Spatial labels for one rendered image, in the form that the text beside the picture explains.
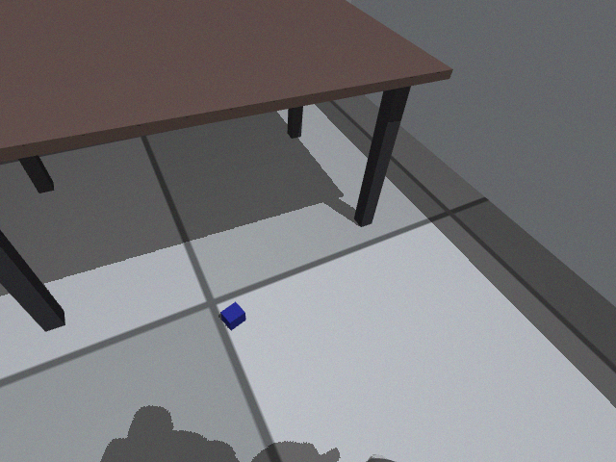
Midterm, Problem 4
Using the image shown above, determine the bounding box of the small box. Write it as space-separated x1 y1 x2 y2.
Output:
220 302 246 330

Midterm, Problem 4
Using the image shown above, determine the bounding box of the table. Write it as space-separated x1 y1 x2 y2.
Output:
0 0 453 332

